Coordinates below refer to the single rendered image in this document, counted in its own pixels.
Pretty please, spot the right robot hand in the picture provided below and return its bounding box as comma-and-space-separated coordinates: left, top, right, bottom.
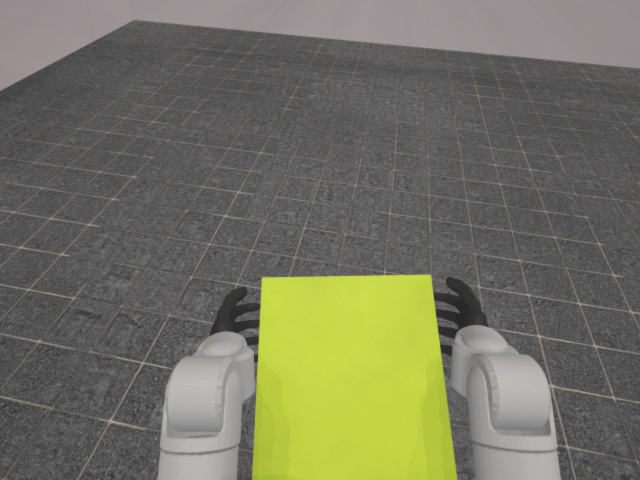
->
433, 277, 489, 356

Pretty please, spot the carton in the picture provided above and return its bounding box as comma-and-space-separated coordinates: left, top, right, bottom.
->
252, 275, 457, 480

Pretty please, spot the right robot forearm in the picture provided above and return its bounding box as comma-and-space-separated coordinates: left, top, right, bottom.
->
450, 325, 561, 480

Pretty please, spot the left robot forearm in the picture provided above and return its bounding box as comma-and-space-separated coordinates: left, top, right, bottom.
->
157, 331, 255, 480

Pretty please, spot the left robot hand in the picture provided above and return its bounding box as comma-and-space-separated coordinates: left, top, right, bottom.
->
210, 287, 261, 363

